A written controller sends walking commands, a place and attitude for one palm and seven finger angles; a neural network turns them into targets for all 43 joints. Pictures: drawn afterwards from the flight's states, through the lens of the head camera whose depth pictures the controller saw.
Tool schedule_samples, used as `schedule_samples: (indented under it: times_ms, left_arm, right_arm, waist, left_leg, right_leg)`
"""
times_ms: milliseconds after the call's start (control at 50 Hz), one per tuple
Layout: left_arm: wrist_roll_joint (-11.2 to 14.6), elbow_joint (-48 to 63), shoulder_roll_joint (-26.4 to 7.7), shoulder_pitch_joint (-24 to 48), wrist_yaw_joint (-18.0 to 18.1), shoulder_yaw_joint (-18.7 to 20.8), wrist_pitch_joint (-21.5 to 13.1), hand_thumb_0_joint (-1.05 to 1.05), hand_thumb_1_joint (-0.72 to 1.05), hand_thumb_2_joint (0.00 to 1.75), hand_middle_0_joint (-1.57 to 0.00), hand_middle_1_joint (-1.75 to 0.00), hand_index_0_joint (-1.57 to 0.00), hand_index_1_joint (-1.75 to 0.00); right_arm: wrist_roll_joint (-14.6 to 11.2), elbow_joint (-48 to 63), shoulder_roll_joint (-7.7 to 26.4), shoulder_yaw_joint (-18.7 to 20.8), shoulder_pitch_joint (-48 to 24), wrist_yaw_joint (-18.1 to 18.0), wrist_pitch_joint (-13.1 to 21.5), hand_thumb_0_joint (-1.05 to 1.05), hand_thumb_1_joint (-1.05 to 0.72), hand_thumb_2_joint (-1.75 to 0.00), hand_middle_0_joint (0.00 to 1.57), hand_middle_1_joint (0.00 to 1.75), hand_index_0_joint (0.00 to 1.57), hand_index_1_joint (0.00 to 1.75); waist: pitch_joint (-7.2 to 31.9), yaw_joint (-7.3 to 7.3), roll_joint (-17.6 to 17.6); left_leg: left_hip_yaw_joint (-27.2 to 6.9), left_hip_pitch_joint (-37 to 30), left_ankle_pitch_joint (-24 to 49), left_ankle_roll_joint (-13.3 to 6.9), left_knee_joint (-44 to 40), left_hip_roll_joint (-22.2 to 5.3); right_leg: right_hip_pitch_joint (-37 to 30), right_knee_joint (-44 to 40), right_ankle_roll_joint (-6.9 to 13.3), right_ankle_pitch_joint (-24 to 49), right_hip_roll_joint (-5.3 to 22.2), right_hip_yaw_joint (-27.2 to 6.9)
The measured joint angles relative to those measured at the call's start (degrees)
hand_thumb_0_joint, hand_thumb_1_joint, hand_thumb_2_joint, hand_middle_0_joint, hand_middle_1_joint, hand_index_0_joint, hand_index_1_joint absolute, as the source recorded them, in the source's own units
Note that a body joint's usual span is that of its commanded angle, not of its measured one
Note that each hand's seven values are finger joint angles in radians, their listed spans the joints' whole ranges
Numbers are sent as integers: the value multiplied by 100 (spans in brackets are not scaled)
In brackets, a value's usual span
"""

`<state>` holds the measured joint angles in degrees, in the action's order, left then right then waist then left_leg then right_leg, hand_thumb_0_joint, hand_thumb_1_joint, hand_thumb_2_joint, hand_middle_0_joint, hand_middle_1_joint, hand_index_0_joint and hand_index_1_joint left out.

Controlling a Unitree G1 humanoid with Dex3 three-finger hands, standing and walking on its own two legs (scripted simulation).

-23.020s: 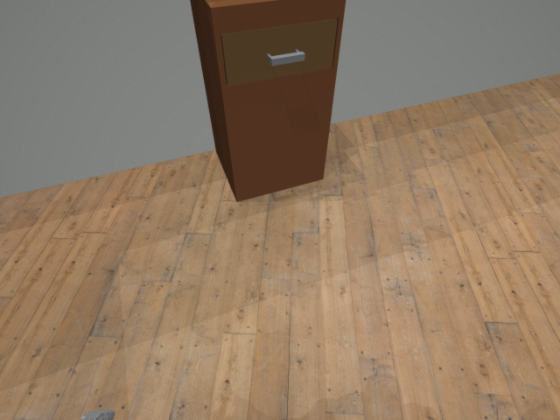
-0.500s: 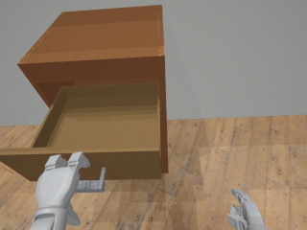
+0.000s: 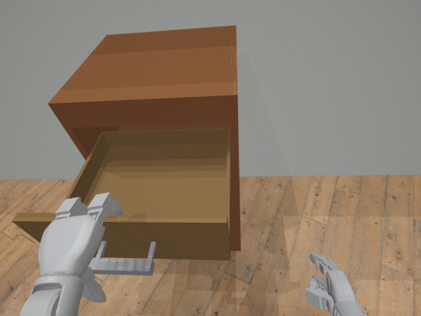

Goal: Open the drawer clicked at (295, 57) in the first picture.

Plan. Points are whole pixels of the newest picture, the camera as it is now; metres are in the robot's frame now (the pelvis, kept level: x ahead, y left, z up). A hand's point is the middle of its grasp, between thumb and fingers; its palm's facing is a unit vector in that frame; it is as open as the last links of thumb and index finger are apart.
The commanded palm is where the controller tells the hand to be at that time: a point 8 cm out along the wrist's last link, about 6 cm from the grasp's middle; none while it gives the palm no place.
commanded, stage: lift the hand off the handle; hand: left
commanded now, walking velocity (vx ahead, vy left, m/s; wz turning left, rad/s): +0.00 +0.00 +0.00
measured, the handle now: (124, 256) +0.23 +0.24 -0.04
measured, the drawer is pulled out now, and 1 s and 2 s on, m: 0.29 0.29 0.29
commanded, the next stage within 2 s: draw the hand back to the body in 0.28 s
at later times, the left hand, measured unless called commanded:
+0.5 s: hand (88, 242) +0.19 +0.23 +0.10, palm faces +0.07 -0.13 -0.99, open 13.8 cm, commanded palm +0.17 +0.23 +0.16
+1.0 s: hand (64, 245) +0.18 +0.26 +0.12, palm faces +0.06 -0.10 -0.99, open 13.8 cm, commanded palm +0.15 +0.26 +0.17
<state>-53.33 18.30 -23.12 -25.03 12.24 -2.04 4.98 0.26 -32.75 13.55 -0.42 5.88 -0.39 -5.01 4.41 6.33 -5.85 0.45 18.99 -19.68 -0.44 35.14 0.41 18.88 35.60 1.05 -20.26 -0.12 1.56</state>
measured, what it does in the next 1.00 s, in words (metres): stands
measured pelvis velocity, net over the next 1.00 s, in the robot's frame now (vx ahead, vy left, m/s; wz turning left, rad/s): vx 0.00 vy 0.01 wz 0.00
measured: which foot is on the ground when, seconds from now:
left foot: down 0.00-1.00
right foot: down 0.00-1.00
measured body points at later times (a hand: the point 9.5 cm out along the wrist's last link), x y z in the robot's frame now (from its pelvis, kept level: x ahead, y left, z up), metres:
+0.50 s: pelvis +0.00 +0.01 +0.01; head +0.00 -0.04 +0.46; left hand +0.19 +0.24 +0.16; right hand +0.23 -0.19 -0.08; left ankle -0.02 +0.12 -0.73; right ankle -0.02 -0.11 -0.73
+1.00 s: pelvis +0.00 +0.01 +0.01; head +0.01 -0.03 +0.46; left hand +0.17 +0.26 +0.17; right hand +0.23 -0.19 -0.08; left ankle -0.02 +0.12 -0.73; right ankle -0.02 -0.11 -0.73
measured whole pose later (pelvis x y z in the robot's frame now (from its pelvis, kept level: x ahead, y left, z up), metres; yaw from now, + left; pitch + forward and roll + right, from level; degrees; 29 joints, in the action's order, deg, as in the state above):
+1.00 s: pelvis +0.00 +0.01 +0.01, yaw +0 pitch +1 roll -1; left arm -47.6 26.7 -29.3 -30.0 5.3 5.3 2.6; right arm -1.0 -30.5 14.9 -1.2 6.5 -0.2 -5.9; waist 2.1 6.4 -6.2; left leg 0.2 13.8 -17.4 -0.9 29.9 0.3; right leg 12.6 28.1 0.4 -16.8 -0.3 1.8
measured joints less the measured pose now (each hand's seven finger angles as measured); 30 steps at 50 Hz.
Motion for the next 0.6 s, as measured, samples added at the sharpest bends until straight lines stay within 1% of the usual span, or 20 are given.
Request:
schedule_samples:
  times_ms: [100,180,260,340,400,460,520,600]
  left_arm:
    - [112,175,-166,-25,-295,64,25,0,-49,30,-32,-120,-33,-121]
    - [226,356,-296,-44,-443,189,1,0,-49,30,-32,-120,-33,-120]
    - [308,594,-276,-111,-517,254,-17,0,-49,30,-32,-120,-33,-120]
    - [273,598,-185,-95,-609,149,27,0,-49,30,-31,-120,-32,-120]
    - [198,562,-147,-49,-628,18,29,0,-49,30,-31,-120,-32,-120]
    - [152,530,-163,-23,-597,-13,-32,0,-49,30,-32,-120,-32,-120]
    - [158,534,-242,-40,-563,81,-50,0,-49,30,-32,-120,-32,-120]
    - [254,593,-303,-86,-580,239,-2,0,-49,30,-32,-120,-33,-120]
  right_arm:
    - [-31,54,33,-56,4,-7,-57,2,-90,-90,20,30,20,29]
    - [-48,101,65,-48,21,-7,-64,2,-90,-90,20,30,20,29]
    - [-68,135,101,-31,31,39,-54,2,-90,-90,20,30,20,29]
    - [-88,159,111,-33,17,97,-82,2,-90,-90,20,30,19,29]
    - [-77,174,100,-43,30,113,-93,2,-90,-90,20,30,19,29]
    - [-67,162,63,-68,27,113,-94,2,-90,-90,20,30,19,29]
    - [-83,145,19,-100,15,115,-110,2,-90,-90,20,30,19,29]
    - [-106,145,0,-113,17,129,-117,2,-90,-90,20,30,20,29]
  waist:
    - [-62,-9,-7]
    - [-102,-19,-27]
    - [-102,-27,-60]
    - [-131,-15,-51]
    - [-138,11,-44]
    - [-148,20,-43]
    - [-158,13,-40]
    - [-170,-2,-49]
  left_leg:
    - [8,-218,87,-7,-217,-2]
    - [-7,-341,137,-12,-333,-7]
    - [-7,-419,179,-29,-422,3]
    - [6,-449,223,-44,-490,19]
    - [11,-457,243,-52,-513,26]
    - [18,-474,244,-55,-520,22]
    - [26,-499,244,-52,-528,9]
    - [20,-527,254,-51,-550,6]
  right_leg:
    - [-218,-225,-10,94,-5,-9]
    - [-371,-394,-18,169,-12,5]
    - [-466,-519,-37,230,-4,4]
    - [-488,-576,-51,270,12,-8]
    - [-496,-600,-56,290,18,-13]
    - [-515,-618,-56,302,14,-20]
    - [-544,-643,-53,315,1,-28]
    - [-581,-680,-56,332,-2,-22]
